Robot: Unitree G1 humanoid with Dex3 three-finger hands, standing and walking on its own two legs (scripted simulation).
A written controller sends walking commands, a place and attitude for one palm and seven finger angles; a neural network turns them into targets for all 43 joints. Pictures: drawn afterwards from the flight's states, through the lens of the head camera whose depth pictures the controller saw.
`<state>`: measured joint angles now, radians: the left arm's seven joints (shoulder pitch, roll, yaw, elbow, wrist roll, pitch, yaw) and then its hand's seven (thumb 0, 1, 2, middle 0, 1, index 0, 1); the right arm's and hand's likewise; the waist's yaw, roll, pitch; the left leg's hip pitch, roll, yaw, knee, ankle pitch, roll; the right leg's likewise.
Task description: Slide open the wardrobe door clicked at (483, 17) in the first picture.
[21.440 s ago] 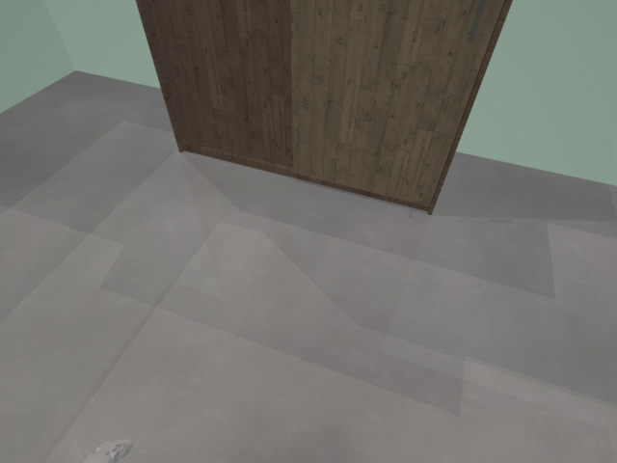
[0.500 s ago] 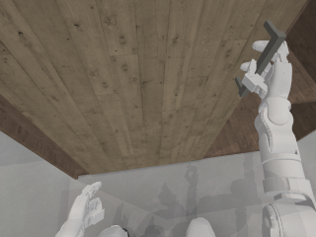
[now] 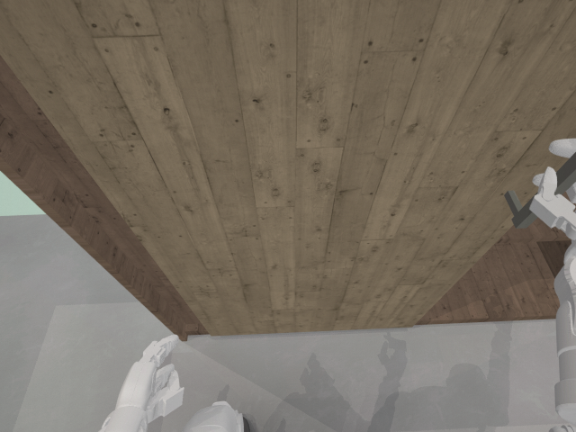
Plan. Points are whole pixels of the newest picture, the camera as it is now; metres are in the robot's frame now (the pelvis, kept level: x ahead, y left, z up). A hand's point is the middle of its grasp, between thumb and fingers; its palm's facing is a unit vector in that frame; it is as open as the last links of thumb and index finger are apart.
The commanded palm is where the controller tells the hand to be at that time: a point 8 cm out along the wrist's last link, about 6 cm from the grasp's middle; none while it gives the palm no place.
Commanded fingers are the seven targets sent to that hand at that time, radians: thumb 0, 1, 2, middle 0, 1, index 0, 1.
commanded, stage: stop walking and hold the door there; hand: right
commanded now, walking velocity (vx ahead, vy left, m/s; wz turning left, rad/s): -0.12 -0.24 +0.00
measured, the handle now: (551, 172) +0.40 -0.36 +0.11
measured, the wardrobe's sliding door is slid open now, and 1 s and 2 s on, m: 0.56 0.56 0.56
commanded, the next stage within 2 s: none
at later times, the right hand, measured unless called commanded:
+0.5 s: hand (546, 199) +0.35 -0.33 +0.11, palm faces +0.44 +0.87 -0.21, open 6.0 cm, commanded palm +0.31 -0.36 +0.10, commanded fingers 0.00 -0.90 -0.90 0.45 1.40 0.45 1.40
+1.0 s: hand (547, 203) +0.35 -0.33 +0.12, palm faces +0.36 +0.90 -0.23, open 6.3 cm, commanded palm +0.31 -0.34 +0.10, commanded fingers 0.00 -0.90 -0.90 0.45 1.40 0.45 1.40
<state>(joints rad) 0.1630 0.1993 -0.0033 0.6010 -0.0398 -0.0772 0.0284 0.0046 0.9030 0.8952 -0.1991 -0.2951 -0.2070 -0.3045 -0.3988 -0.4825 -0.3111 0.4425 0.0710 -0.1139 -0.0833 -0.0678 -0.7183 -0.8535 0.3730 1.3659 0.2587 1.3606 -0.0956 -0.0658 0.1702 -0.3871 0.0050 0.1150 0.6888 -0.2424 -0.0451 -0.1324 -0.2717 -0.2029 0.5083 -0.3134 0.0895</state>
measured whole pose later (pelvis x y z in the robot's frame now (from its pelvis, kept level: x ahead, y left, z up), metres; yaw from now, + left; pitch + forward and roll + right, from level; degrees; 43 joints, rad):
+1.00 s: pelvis -0.12 -0.08 -0.01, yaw +9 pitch +0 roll +3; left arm 0.29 0.29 -0.03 0.72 -0.03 -0.08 0.10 0.00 0.90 0.89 -0.20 -0.30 -0.21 -0.30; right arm -0.70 -0.57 -0.31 0.94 0.05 -0.05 -0.14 -0.02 -0.80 -0.83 0.19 1.19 0.15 1.29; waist 0.04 -0.02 0.06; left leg -0.19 -0.01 0.05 0.46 -0.32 0.00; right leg -0.38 -0.04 -0.16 0.45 -0.09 -0.08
